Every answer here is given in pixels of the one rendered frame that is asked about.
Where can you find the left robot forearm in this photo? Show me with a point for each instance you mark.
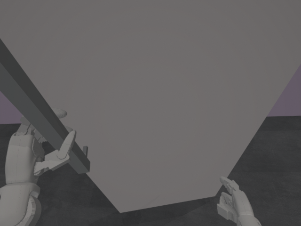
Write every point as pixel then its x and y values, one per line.
pixel 19 204

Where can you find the right robot forearm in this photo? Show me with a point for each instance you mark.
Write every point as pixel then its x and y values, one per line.
pixel 247 220

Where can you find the handle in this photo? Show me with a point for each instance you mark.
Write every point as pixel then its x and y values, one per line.
pixel 16 86

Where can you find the right robot hand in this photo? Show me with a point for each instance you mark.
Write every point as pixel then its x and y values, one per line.
pixel 232 207

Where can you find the left robot hand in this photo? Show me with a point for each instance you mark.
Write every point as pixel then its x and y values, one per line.
pixel 25 147

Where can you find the fridge door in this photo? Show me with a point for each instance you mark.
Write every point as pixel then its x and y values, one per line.
pixel 166 94

